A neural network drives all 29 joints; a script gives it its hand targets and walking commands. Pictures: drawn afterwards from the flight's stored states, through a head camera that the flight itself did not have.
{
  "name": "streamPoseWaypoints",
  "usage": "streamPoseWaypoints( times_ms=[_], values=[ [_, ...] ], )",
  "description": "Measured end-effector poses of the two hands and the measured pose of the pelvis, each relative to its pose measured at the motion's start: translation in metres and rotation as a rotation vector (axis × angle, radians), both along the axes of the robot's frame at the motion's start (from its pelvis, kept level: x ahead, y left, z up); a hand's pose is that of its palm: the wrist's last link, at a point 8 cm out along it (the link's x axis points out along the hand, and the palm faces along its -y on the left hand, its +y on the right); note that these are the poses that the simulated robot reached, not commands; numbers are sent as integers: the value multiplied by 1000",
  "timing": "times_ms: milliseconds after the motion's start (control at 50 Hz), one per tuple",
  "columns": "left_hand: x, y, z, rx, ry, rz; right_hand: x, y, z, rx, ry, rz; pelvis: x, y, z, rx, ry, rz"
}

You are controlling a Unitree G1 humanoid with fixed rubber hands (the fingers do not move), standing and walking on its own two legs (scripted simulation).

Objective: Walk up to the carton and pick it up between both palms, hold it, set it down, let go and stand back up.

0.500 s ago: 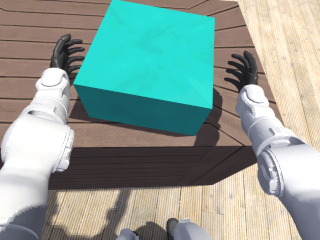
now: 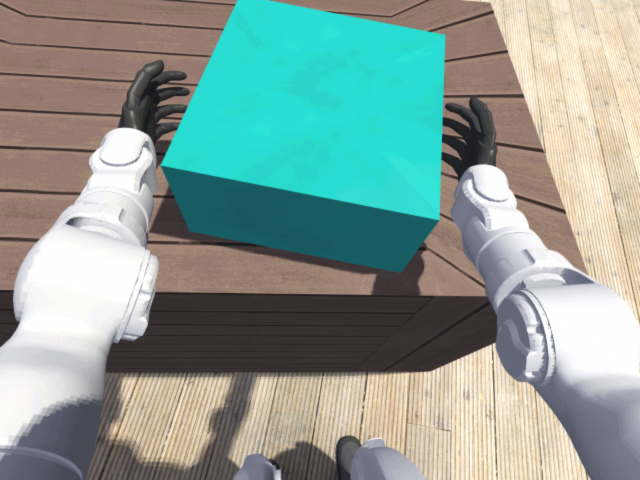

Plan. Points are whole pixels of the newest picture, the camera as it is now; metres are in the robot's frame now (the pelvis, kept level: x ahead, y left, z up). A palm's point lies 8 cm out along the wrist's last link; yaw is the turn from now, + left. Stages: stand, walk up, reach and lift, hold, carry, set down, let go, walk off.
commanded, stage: reach and lift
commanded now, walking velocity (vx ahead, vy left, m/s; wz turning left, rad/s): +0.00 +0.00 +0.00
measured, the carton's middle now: (319, 131) +0.56 -0.03 +0.03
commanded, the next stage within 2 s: none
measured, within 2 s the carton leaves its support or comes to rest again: neither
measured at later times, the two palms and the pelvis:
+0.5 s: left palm (152, 126) +0.53 +0.18 +0.08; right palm (479, 164) +0.46 -0.21 +0.08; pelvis +0.01 +0.01 +0.01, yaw -1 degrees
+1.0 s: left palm (158, 131) +0.52 +0.17 +0.08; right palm (478, 175) +0.45 -0.21 +0.07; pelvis +0.02 +0.00 +0.03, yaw +0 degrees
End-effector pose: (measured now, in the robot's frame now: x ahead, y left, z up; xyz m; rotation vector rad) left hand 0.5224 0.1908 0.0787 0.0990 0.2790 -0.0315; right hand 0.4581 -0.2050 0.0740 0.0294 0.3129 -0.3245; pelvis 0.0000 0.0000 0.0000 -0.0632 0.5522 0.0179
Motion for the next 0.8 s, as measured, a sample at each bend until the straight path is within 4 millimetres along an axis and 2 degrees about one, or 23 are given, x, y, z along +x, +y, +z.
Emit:
streamPoseWaypoints(
  times_ms=[460, 800],
  values=[
    [4, -13, 1, 4, -5, -45, 0, -4, 4, -1, -10, -46, 7, 5, 9, -1, -21, -17],
    [0, -19, 1, -13, -1, -84, -4, -4, 1, -9, -58, -57, 12, 4, 20, 7, -78, -18]
  ],
)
